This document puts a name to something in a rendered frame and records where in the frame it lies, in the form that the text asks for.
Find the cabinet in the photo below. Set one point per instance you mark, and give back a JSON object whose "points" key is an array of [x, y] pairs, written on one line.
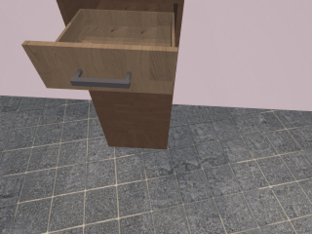
{"points": [[133, 120]]}

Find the handle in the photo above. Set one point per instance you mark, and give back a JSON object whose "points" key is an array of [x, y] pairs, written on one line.
{"points": [[77, 80]]}

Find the drawer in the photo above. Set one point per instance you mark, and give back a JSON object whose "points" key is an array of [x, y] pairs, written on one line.
{"points": [[106, 44]]}

